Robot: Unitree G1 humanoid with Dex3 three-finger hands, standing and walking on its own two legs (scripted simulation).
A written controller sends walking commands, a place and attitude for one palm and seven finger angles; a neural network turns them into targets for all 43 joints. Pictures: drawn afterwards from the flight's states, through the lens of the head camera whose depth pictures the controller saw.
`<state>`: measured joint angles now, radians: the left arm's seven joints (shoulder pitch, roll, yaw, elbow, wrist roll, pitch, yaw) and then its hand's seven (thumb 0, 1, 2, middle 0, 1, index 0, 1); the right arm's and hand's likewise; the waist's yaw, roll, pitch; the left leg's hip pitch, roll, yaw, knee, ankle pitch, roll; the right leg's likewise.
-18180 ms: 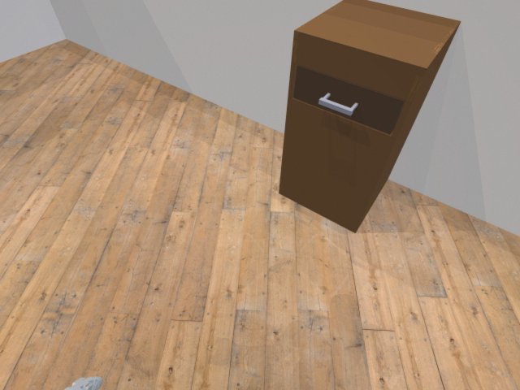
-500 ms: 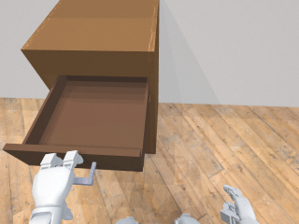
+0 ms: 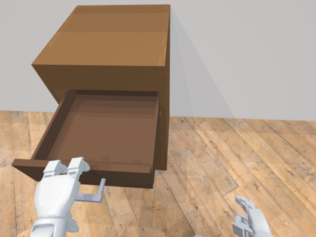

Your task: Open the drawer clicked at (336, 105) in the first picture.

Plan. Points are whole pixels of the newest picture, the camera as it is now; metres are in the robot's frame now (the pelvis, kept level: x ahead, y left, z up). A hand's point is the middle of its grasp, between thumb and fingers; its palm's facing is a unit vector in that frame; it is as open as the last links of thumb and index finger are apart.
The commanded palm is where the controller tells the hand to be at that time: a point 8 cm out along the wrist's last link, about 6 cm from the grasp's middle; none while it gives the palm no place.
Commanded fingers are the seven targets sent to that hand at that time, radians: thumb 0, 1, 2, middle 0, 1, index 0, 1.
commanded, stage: lift the hand off the handle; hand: left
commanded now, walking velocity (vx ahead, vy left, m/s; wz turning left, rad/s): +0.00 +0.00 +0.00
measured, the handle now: (82, 189) +0.25 +0.25 -0.08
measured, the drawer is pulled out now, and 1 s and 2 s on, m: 0.30 0.30 0.30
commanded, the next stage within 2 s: draw the hand back to the body in 0.92 s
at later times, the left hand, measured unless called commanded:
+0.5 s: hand (65, 193) +0.20 +0.23 +0.04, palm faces +0.02 -0.08 -1.00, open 13.8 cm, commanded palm +0.18 +0.23 +0.09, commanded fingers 0.00 -0.50 0.30 -0.30 -1.20 -0.30 -1.20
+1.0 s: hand (56, 193) +0.20 +0.24 +0.06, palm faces +0.01 -0.09 -1.00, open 13.8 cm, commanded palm +0.18 +0.24 +0.12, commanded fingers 0.00 -0.50 0.30 -0.30 -1.20 -0.30 -1.20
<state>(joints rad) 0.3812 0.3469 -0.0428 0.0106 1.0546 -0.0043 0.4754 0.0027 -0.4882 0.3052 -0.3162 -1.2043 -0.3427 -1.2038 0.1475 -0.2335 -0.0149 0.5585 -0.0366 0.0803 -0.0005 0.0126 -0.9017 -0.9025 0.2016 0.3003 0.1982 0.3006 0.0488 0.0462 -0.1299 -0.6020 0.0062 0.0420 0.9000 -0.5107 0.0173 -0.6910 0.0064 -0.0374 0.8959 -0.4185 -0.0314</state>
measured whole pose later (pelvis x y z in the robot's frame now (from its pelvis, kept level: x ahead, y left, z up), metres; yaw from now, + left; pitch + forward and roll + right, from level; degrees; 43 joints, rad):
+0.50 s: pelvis +0.01 -0.01 +0.02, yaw +0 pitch +9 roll +1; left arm 0.43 0.38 -0.02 -0.09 1.02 -0.01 0.38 0.00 -0.49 0.31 -0.32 -1.20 -0.32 -1.20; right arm 0.14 -0.24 -0.01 0.56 -0.03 0.07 0.00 0.01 -0.90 -0.90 0.20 0.30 0.20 0.30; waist 0.07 0.06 -0.10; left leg -0.46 0.01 0.04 0.77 -0.46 0.00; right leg -0.56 0.01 -0.04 0.79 -0.38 -0.04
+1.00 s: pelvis +0.00 -0.01 +0.03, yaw +0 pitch +7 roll +1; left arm 0.42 0.41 0.01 -0.14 0.98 -0.05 0.29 0.00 -0.49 0.31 -0.32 -1.20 -0.32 -1.20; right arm 0.14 -0.25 -0.01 0.56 -0.02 0.06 0.00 0.01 -0.90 -0.90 0.20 0.30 0.20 0.30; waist 0.09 0.07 -0.08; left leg -0.39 0.00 0.03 0.70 -0.42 0.01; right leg -0.49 0.01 -0.04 0.71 -0.34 -0.04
